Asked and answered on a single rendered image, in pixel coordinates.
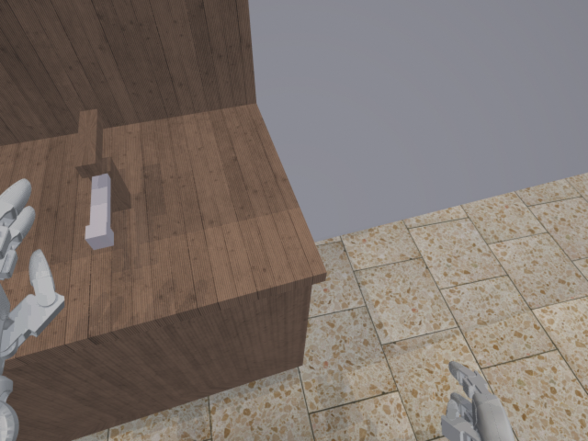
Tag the right robot hand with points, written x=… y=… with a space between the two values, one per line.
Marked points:
x=482 y=420

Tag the robot left forearm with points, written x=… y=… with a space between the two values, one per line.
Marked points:
x=9 y=424

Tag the left robot hand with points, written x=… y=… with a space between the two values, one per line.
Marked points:
x=34 y=313

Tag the tap lever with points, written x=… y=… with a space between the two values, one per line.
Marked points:
x=99 y=234

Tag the counter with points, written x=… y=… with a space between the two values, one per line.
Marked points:
x=208 y=284

